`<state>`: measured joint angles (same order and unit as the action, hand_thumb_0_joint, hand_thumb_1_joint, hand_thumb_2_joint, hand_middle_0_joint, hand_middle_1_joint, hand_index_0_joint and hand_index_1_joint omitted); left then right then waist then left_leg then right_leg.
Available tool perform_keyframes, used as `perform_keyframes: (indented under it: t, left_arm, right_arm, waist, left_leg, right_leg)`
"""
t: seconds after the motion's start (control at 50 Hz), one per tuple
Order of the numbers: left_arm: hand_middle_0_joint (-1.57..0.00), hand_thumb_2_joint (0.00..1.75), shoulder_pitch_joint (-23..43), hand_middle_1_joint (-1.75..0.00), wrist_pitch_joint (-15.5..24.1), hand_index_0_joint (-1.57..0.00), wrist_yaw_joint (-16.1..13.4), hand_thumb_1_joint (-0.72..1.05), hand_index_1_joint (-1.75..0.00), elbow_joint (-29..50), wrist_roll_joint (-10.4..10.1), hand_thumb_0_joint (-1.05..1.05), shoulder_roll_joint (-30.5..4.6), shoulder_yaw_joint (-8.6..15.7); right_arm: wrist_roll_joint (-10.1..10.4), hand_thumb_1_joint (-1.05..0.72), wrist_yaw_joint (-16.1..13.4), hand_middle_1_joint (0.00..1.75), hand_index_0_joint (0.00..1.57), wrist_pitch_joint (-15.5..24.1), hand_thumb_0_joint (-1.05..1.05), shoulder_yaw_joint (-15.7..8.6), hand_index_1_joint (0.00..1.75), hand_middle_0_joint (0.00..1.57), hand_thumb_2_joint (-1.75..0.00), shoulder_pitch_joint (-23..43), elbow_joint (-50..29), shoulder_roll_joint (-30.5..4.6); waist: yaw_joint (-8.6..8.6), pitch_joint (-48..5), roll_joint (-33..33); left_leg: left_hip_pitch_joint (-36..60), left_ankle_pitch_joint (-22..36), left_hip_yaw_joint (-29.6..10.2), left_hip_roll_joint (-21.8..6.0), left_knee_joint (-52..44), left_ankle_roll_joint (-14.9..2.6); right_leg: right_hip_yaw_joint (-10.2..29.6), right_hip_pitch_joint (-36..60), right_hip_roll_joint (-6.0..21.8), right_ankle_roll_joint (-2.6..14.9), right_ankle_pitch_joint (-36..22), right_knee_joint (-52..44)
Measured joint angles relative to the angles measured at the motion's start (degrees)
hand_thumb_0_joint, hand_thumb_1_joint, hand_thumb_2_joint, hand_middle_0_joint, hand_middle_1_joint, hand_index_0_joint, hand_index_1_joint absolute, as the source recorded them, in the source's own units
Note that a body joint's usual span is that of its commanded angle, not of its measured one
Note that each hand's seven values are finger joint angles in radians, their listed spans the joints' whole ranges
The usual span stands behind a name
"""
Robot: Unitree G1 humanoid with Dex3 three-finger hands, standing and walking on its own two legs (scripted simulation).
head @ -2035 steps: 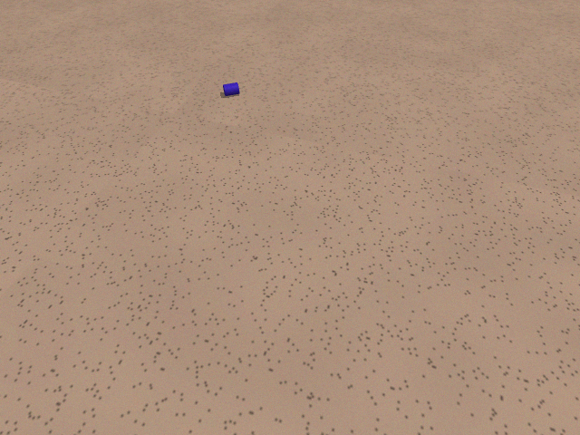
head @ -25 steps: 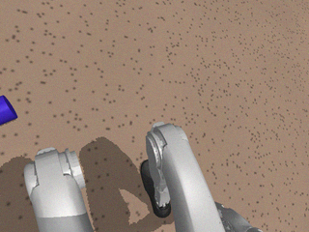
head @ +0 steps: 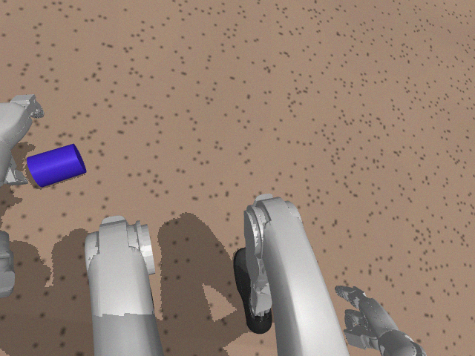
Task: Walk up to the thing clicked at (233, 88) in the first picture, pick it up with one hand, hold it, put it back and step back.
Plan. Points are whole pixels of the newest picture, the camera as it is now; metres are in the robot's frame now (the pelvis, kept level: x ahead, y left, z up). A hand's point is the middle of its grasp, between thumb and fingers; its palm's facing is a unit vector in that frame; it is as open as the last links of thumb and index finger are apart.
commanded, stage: withdraw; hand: left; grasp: from above
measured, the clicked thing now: (58, 165) +0.49 +0.31 -0.32
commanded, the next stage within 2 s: home in 0.16 s
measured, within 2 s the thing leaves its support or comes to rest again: neither
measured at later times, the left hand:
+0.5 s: hand out of the picture +0.47 +0.33 -0.13, palm faces -0.32 -0.08 -0.94, open 12.4 cm
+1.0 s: hand out of the picture +0.29 +0.25 +0.08, palm faces -0.13 -0.78 -0.61, open 7.5 cm
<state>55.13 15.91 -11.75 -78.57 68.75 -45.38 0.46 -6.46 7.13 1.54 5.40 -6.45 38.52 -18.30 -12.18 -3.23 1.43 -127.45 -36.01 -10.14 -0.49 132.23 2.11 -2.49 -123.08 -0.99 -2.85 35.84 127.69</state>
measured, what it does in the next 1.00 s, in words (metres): rises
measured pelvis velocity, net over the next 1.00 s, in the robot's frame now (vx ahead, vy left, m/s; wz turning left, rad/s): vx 0.02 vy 0.00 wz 0.08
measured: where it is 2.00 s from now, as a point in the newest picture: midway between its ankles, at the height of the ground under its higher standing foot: (201, 320)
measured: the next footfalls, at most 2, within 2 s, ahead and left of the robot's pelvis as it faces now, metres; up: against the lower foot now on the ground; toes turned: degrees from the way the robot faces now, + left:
none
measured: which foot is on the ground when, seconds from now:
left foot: down 0.00-1.00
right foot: down 0.00-1.00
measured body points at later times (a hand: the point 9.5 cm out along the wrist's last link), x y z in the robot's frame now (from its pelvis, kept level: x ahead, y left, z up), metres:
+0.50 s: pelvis +0.02 +0.01 +0.00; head +0.23 +0.07 +0.39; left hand +0.48 +0.33 -0.07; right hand +0.09 -0.25 -0.12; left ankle +0.10 +0.14 -0.32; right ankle +0.12 -0.13 -0.32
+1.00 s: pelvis +0.02 +0.00 +0.17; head +0.16 +0.03 +0.60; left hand +0.30 +0.29 +0.12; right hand +0.25 -0.23 +0.08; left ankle +0.09 +0.14 -0.32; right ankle +0.12 -0.13 -0.32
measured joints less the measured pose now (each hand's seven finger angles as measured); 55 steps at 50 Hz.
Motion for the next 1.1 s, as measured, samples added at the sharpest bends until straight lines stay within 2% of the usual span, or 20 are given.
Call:
perform_keyframes:
  t: [0.12,0.22,0.3,0.36,0.42,0.48,0.52,0.56,0.66,0.74,0.82,0.92,1.1]
  left_arm:
    - [-0.26,0.87,0.69,-0.82,2.45,-0.25,-6.31,-0.32,-0.83,-5.75,4.48,0.0,-3.06,4.6]
    - [-0.27,0.85,-2.37,-0.82,2.75,-0.26,-10.62,-0.31,-0.82,-3.97,6.58,0.0,-4.06,9.19]
    - [-0.28,0.84,-7.0,-0.79,0.56,-0.27,-12.55,-0.27,-0.78,3.35,5.37,0.0,-2.07,10.79]
    - [-0.28,0.83,-8.59,-0.76,-2.16,-0.27,-12.81,-0.25,-0.76,6.93,3.2,0.0,-0.05,9.54]
    - [-0.26,0.82,-8.89,-0.72,-5.03,-0.25,-11.52,-0.2,-0.71,8.36,0.53,0.0,1.9,7.81]
    - [-0.25,0.81,-9.72,-0.65,-7.85,-0.24,-8.74,-0.13,-0.65,10.43,-3.0,0.0,4.32,6.3]
    - [-0.24,0.81,-11.71,-0.6,-9.56,-0.23,-6.17,-0.07,-0.6,13.51,-6.16,0.0,6.24,5.57]
    - [-0.24,0.8,-14.93,-0.55,-11.3,-0.22,-3.32,0.01,-0.55,18.01,-10.14,0.0,8.21,4.69]
    - [-0.22,0.82,-25.0,-0.45,-15.03,-0.21,4.25,0.29,-0.45,30.81,-21.69,0.0,12.74,3.19]
    - [-0.22,0.86,-33.22,-0.39,-16.99,-0.21,8.35,0.54,-0.39,41.15,-29.71,0.0,15.74,2.52]
    - [-0.22,0.88,-40.05,-0.35,-18.04,-0.21,9.59,0.71,-0.35,49.19,-35.5,0.0,18.24,2.32]
    - [-0.22,0.89,-47.53,-0.32,-21.49,-0.21,9.57,0.83,-0.32,57.39,-41.95,0.01,20.96,2.42]
    - [-0.21,0.9,-60.17,-0.3,-30.92,-0.21,9.3,0.89,-0.3,68.18,-57.08,0.01,25.59,1.2]
  right_arm:
    - [-1.89,-0.9,-0.41,0.3,0.2,-0.76,0.01,1.44,0.3,0.2,-0.9,-2.06,1.13,-0.84]
    - [-3.2,-0.9,-0.17,0.3,0.2,-0.32,0.01,1.35,0.3,0.2,-0.9,-3.81,2.72,0.38]
    - [-3.17,-0.9,0.42,0.3,0.2,-0.04,0.01,-0.17,0.3,0.2,-0.89,-5.23,3.9,2.39]
    - [-2.45,-0.9,0.77,0.3,0.2,0.29,0.01,-1.47,0.3,0.2,-0.89,-5.34,4.59,3.87]
    - [-1.47,-0.9,0.92,0.3,0.2,0.83,0.01,-2.55,0.3,0.2,-0.89,-4.62,4.52,4.63]
    - [-0.22,-0.9,1.07,0.3,0.2,1.02,0.01,-3.66,0.3,0.2,-0.89,-3.84,3.68,4.57]
    - [0.86,-0.9,1.15,0.3,0.2,0.67,0.01,-4.42,0.3,0.2,-0.89,-3.55,2.8,4.18]
    - [2.02,-0.9,1.07,0.3,0.2,0.02,0.01,-5.07,0.3,0.2,-0.9,-3.32,1.8,3.7]
    - [4.41,-0.9,0.04,0.3,0.2,-1.38,0.01,-5.99,0.3,0.2,-0.9,-2.55,-0.51,2.73]
    - [5.42,-0.91,-1.31,0.3,0.2,-1.61,0.01,-6.78,0.3,0.2,-0.9,-1.64,-1.96,2.29]
    - [6.18,-0.91,-3.01,0.3,0.2,-1.22,0.01,-7.42,0.3,0.2,-0.9,-0.24,-3.43,2.07]
    - [7.01,-0.91,-5.2,0.3,0.2,-0.23,0.01,-7.47,0.3,0.2,-0.9,1.69,-5.24,2.53]
    - [8.05,-0.91,-8.76,0.3,0.2,2.58,0.01,-5.22,0.3,0.2,-0.9,1.35,-7.27,5.21]
  waist:
    - [-2.53,2.52,0.76]
    - [-3.1,4.39,0.89]
    - [-2.21,3.11,0.27]
    - [-1.08,0.76,-0.46]
    - [0.08,-1.68,-1.69]
    - [1.5,-3.65,-3.29]
    - [2.64,-4.95,-4.39]
    - [3.81,-6.07,-5.25]
    - [6.37,-7.83,-5.23]
    - [8.11,-8.28,-3.91]
    - [9.33,-8.23,-2.8]
    - [9.92,-8.27,-2.7]
    - [9.58,-8.05,-3.55]
  left_leg:
    - [-3.76,-0.07,-1.21,0.4,4.23,0.54]
    - [-6.25,-0.48,-1.6,0.7,7.26,0.47]
    - [-7.24,-1.34,-0.98,0.73,7.97,0.22]
    - [-6.81,-2.2,-0.18,0.49,7.09,-0.06]
    - [-5.56,-2.85,0.5,0.21,5.19,-0.43]
    - [-3.28,-3.3,1.14,-0.01,2.5,-0.75]
    - [-1.23,-3.56,1.54,-0.19,0.28,-0.94]
    - [1.36,-3.79,1.96,-0.45,-2.28,-1.1]
    - [8.92,-3.59,3.1,-1.22,-9.61,-1.07]
    - [14.75,-2.72,3.49,-1.45,-15.09,-0.64]
    - [20.15,-1.65,3.6,-1.38,-19.84,-0.24]
    - [27.19,-0.31,3.82,-1.24,-25.71,0.05]
    - [43.47,1.86,4.56,-1.72,-38.77,-0.01]
  right_leg:
    - [-0.5,-3.25,-0.48,-0.42,-0.05,3.44]
    - [-0.52,-5.3,-0.74,-0.37,0.42,6.0]
    - [0.08,-6.28,-0.64,-0.24,1.5,6.96]
    - [0.69,-6.04,-0.47,-0.51,2.4,6.42]
    - [1.01,-4.85,-0.21,-0.61,3.07,4.69]
    - [1.18,-2.59,0.16,-0.48,3.58,2.12]
    - [1.25,-0.6,0.38,-0.57,3.82,-0.03]
    - [1.36,1.83,0.55,-0.88,3.94,-2.5]
    - [1.67,8.52,0.71,-1.01,3.4,-9.23]
    - [1.5,13.87,0.96,-0.37,2.61,-14.13]
    - [1.14,19.14,1.34,0.26,1.81,-18.47]
    - [0.83,26.15,1.81,0.71,0.77,-23.98]
    - [0.48,42.21,1.94,1.17,-1.45,-36.86]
